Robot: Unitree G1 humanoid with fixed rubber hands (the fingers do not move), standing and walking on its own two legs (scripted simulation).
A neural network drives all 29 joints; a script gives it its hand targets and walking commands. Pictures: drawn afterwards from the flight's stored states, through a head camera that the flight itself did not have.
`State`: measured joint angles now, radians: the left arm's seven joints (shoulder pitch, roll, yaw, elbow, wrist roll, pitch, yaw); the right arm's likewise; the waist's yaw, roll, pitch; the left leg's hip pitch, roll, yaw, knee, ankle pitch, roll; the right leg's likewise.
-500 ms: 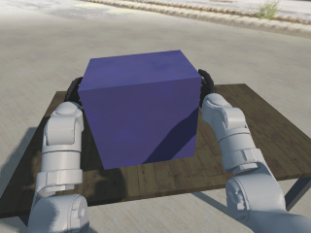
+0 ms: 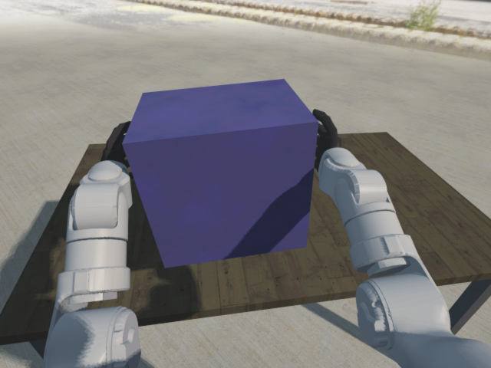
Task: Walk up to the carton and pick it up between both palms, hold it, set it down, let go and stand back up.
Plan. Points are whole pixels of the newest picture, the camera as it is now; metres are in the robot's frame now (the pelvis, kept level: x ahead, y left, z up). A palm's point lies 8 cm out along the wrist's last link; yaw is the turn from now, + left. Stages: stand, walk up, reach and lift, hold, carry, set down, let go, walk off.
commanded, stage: hold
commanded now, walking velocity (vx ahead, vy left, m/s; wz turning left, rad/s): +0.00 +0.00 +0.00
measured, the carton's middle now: (225, 171) +0.39 +0.00 +0.19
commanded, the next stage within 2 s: set down in 0.56 s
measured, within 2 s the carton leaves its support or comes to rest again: neither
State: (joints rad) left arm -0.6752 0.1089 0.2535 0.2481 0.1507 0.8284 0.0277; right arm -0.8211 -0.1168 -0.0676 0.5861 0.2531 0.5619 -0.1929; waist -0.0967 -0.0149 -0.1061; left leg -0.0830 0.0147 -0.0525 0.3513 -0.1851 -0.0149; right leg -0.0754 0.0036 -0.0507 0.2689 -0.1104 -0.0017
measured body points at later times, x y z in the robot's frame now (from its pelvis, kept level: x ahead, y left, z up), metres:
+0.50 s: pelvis +0.00 +0.00 +0.00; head -0.07 +0.02 +0.44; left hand +0.38 +0.17 +0.22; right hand +0.38 -0.17 +0.23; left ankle +0.01 +0.13 -0.75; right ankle +0.03 -0.12 -0.75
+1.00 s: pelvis +0.01 +0.00 +0.00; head -0.05 +0.02 +0.45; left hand +0.41 +0.18 +0.21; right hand +0.39 -0.16 +0.23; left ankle +0.01 +0.13 -0.75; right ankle +0.03 -0.12 -0.75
